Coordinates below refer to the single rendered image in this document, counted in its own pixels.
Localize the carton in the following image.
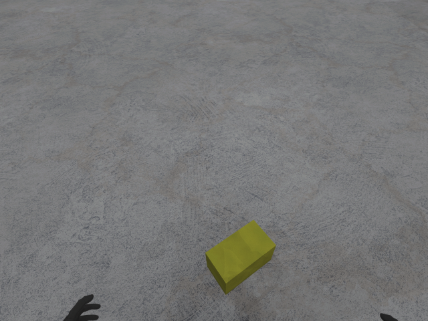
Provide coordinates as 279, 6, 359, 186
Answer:
205, 220, 276, 295

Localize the left robot hand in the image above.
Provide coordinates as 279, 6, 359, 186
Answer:
64, 294, 101, 321

